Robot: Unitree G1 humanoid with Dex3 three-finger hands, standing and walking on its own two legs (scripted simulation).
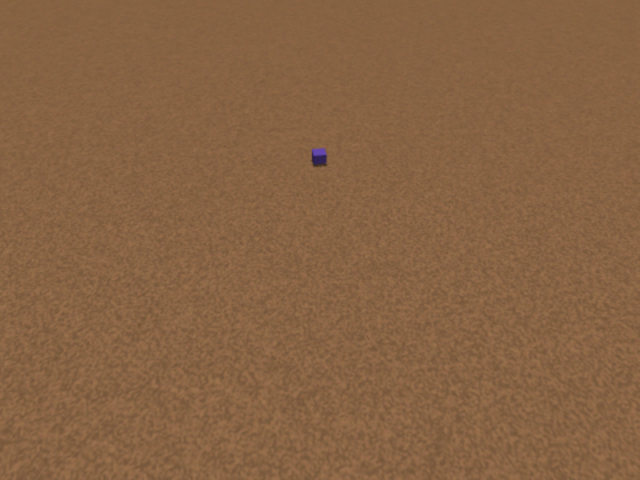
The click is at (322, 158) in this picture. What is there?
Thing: small box
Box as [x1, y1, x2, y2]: [312, 148, 326, 163]
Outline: 324,148 312,149 313,163 323,163 326,161 326,154
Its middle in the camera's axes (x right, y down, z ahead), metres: +0.00 -0.45 +2.11
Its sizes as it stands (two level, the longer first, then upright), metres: 0.070 0.064 0.054
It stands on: the floor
